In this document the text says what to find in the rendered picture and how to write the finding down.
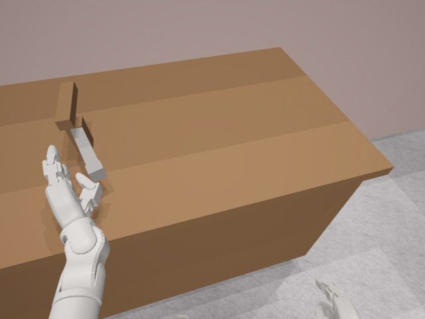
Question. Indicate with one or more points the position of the tap lever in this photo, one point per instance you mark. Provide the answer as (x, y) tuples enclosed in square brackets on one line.
[(93, 165)]

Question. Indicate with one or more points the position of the left robot forearm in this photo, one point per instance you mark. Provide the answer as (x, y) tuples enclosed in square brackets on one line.
[(80, 289)]

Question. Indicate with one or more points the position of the counter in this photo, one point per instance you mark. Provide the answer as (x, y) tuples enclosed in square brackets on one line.
[(216, 167)]

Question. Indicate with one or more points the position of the robot left hand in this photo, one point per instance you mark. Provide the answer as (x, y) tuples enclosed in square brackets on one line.
[(61, 194)]

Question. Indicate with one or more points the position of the robot right hand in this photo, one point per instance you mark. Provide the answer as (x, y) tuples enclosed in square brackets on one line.
[(342, 308)]

